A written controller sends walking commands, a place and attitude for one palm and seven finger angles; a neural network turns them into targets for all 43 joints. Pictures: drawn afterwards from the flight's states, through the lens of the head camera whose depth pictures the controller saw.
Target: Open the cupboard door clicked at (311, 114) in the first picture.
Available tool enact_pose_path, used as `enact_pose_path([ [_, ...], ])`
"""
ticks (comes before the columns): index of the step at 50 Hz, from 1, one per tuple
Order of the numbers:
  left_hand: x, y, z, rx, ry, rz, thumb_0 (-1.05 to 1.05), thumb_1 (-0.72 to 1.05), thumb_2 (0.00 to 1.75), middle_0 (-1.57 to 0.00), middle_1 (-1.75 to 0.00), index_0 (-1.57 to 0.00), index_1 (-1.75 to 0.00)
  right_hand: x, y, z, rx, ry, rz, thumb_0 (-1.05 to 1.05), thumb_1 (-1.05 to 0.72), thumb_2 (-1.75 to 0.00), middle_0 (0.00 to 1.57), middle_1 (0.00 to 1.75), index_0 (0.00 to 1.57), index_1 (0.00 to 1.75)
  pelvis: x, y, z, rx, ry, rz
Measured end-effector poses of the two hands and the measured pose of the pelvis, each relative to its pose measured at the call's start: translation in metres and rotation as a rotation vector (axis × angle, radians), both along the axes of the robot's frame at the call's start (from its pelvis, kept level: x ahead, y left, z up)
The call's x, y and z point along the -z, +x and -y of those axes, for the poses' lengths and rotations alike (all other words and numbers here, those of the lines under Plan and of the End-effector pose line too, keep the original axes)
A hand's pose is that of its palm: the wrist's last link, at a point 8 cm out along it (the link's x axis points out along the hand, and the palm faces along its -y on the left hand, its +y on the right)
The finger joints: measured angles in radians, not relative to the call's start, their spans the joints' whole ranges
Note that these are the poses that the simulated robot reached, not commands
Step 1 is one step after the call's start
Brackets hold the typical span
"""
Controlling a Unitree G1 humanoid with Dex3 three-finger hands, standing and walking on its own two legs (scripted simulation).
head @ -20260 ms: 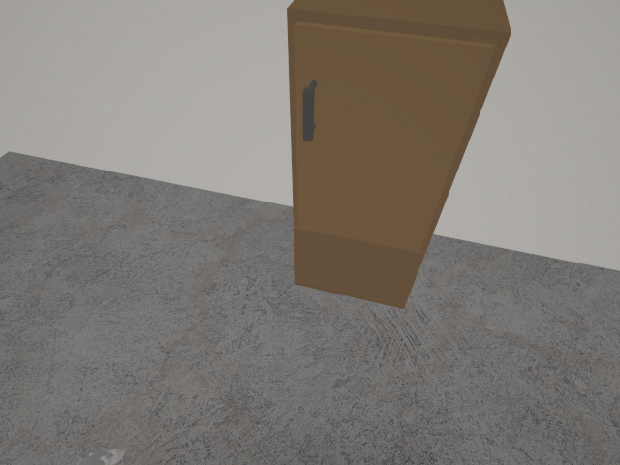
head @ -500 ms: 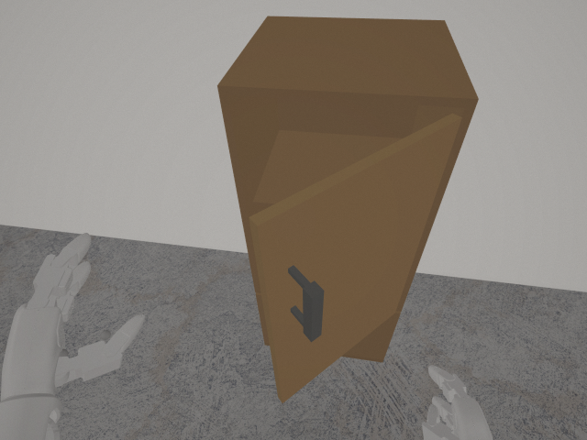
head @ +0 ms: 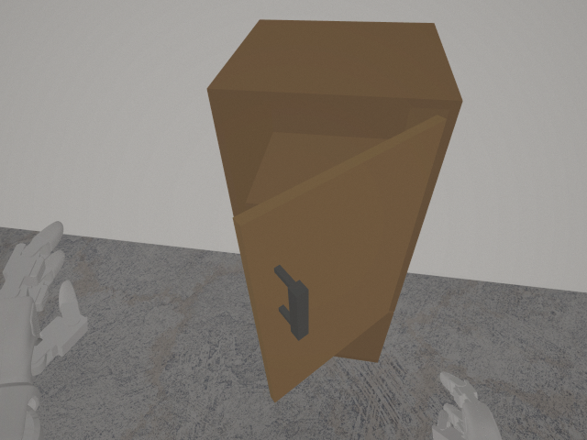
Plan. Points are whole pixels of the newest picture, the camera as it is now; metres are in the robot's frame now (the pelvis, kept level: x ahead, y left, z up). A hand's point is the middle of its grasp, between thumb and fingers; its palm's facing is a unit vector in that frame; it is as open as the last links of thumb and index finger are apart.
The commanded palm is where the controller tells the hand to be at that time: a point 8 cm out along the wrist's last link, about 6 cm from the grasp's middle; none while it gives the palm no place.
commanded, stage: draw the hand back to the body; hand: left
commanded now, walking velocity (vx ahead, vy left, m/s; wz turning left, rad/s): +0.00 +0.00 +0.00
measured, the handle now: (290, 302) +0.31 +0.05 +0.02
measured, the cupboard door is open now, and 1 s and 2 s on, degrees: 46 46 46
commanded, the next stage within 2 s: step back with the hand held close in 0.04 s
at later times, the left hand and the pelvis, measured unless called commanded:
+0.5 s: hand (69, 332) +0.18 +0.26 +0.14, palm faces +0.32 -0.80 -0.51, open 7.4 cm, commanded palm +0.12 +0.31 +0.17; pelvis -0.03 +0.01 +0.00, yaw -1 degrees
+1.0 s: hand out of the picture +0.09 +0.29 +0.15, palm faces +0.45 -0.75 -0.48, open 7.4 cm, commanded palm +0.02 +0.33 +0.17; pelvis -0.11 +0.03 -0.02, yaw +1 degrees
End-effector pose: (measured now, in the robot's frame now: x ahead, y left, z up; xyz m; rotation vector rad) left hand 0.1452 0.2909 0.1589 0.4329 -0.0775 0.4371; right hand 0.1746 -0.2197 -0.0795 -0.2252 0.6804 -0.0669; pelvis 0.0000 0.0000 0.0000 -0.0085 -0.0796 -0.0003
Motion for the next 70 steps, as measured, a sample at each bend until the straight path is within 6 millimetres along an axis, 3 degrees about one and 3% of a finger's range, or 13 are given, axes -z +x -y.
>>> enact_pose_path([
  [9, -0.002, -0.003, 0.002, -0.006, 0.007, 0.004, 0.01, 0.89, 0.90, -0.21, -0.30, -0.21, -0.31, 0.002, -0.004, 0.003, 0.005, 0.011, -0.003, 0.01, -0.90, -0.90, 0.21, 0.29, 0.21, 0.30, 0.000, -0.004, 0.004, 0.001, 0.000, 0.003],
  [14, -0.013, 0.000, -0.007, 0.000, 0.079, 0.027, 0.01, 0.89, 0.90, -0.21, -0.30, -0.21, -0.31, 0.000, -0.008, 0.007, 0.026, 0.005, -0.018, 0.01, -0.90, -0.90, 0.21, 0.29, 0.21, 0.30, 0.000, -0.008, 0.005, -0.001, -0.010, -0.038],
  [24, -0.005, -0.005, -0.007, 0.097, 0.120, -0.050, 0.01, 0.89, 0.90, -0.21, -0.30, -0.21, -0.31, -0.002, -0.035, 0.018, 0.129, -0.033, -0.050, 0.01, -0.90, -0.90, 0.21, 0.29, 0.21, 0.30, 0.002, -0.028, -0.010, 0.022, -0.004, -0.083],
  [40, -0.007, -0.062, -0.036, 0.078, 0.175, 0.063, 0.01, 0.89, 0.90, -0.21, -0.30, -0.21, -0.31, 0.001, -0.098, -0.011, 0.102, -0.060, -0.048, 0.01, -0.90, -0.90, 0.21, 0.29, 0.21, 0.30, 0.013, -0.081, -0.031, 0.002, -0.016, -0.076],
  [50, -0.011, -0.101, -0.036, 0.029, 0.181, 0.109, 0.01, 0.89, 0.90, -0.21, -0.30, -0.21, -0.31, 0.013, -0.116, -0.024, 0.030, -0.026, -0.057, 0.01, -0.90, -0.90, 0.21, 0.30, 0.21, 0.30, 0.016, -0.108, -0.026, -0.024, -0.028, -0.083],
  [54, -0.004, -0.107, -0.034, 0.061, 0.141, 0.110, 0.01, 0.89, 0.90, -0.21, -0.30, -0.21, -0.31, 0.011, -0.125, -0.022, 0.043, -0.044, -0.064, 0.01, -0.90, -0.90, 0.21, 0.30, 0.21, 0.30, 0.017, -0.117, -0.030, -0.022, -0.032, -0.086],
  [58, 0.000, -0.111, -0.045, 0.093, 0.141, 0.118, 0.01, 0.89, 0.90, -0.21, -0.30, -0.21, -0.31, 0.005, -0.137, -0.021, 0.075, -0.089, -0.069, 0.01, -0.90, -0.90, 0.21, 0.30, 0.21, 0.30, 0.018, -0.129, -0.039, -0.029, -0.033, -0.093],
  [63, -0.013, -0.123, -0.059, 0.100, 0.185, 0.121, 0.01, 0.89, 0.90, -0.21, -0.30, -0.22, -0.31, -0.009, -0.154, -0.030, 0.072, -0.100, -0.044, 0.01, -0.90, -0.90, 0.21, 0.29, 0.21, 0.30, 0.009, -0.149, -0.044, -0.014, -0.053, -0.107],
  [70, -0.020, -0.148, -0.047, 0.132, 0.123, 0.147, 0.01, 0.89, 0.90, -0.21, -0.30, -0.21, -0.31, -0.018, -0.185, -0.041, 0.050, -0.069, -0.025, 0.01, -0.90, -0.90, 0.21, 0.30, 0.21, 0.30, 0.000, -0.180, -0.041, 0.034, -0.069, -0.146],
])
